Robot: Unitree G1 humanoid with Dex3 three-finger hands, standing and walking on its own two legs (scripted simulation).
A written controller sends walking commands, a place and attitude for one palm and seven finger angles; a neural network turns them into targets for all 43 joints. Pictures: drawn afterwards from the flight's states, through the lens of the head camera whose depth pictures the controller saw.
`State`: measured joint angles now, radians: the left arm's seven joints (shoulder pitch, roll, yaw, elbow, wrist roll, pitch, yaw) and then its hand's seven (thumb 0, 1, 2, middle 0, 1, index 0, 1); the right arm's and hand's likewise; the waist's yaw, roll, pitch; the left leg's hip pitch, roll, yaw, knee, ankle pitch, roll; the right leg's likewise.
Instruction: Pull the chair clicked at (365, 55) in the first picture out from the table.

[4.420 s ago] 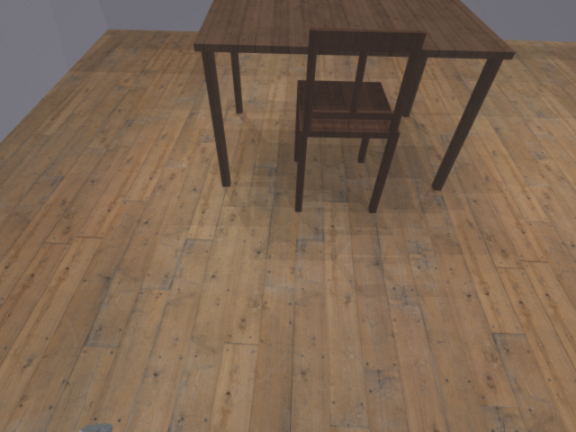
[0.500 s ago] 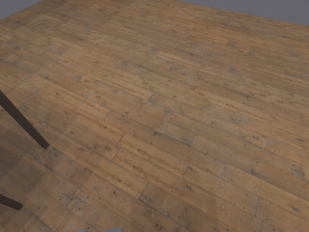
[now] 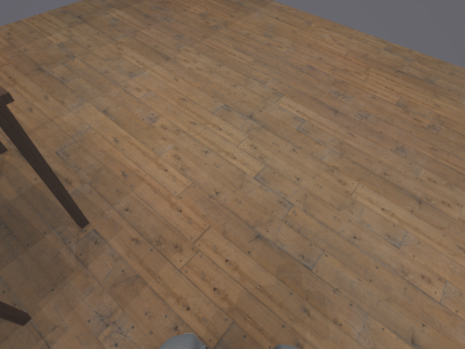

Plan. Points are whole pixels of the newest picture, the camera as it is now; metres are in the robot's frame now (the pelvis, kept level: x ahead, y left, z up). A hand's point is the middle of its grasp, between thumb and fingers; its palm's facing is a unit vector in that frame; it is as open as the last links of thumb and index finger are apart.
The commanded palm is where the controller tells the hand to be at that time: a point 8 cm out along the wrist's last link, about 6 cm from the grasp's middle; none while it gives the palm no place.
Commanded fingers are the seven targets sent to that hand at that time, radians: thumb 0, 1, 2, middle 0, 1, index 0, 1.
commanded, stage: turn to face it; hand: left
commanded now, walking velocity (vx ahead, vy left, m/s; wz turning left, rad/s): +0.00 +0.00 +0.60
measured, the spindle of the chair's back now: out of the picture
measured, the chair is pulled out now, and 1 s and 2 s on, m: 0.00 0.00 0.00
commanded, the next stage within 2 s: take the last steps up to it in 1.38 s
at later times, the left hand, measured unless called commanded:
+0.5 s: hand out of the picture +0.10 +0.15 -0.13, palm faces +0.30 -0.91 -0.27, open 7.4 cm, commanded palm none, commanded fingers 0.00 0.90 0.90 -0.20 -0.30 -0.20 -0.30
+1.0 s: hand out of the picture -0.01 +0.20 -0.15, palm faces +0.61 -0.74 -0.27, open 7.4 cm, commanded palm none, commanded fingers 0.00 0.90 0.90 -0.20 -0.30 -0.20 -0.30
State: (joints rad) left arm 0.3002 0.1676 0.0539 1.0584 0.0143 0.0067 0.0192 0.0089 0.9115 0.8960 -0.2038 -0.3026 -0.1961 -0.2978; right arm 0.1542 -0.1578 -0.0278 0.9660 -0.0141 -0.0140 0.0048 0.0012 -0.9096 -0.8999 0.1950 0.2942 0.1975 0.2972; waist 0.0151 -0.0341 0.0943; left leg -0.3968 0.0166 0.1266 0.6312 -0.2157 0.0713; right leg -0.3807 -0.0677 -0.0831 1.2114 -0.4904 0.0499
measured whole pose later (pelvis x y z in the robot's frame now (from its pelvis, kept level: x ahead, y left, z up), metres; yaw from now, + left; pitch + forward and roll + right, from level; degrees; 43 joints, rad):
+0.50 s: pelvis +0.05 -0.07 +0.02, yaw +19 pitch +0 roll +2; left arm 0.18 0.17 0.04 0.86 0.03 0.01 0.02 0.01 0.91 0.90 -0.20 -0.30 -0.20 -0.30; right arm 0.20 -0.27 -0.10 0.92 -0.02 0.08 0.03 0.01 -0.91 -0.90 0.19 0.29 0.20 0.30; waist -0.04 0.03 0.06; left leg -0.55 0.01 0.01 1.14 -0.40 -0.07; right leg -0.21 -0.09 -0.16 0.53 -0.32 -0.01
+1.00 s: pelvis +0.06 -0.03 +0.02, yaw +36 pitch +1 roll -1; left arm 0.19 0.28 0.08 0.89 0.02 0.06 0.01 0.01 0.91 0.90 -0.20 -0.30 -0.19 -0.30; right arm 0.13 -0.23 -0.04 0.88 -0.01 0.03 0.01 0.00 -0.90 -0.90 0.20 0.29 0.20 0.30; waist 0.01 -0.03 0.08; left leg -0.26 -0.02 -0.01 0.49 -0.25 0.04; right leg -0.48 -0.11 -0.02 1.05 -0.41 0.11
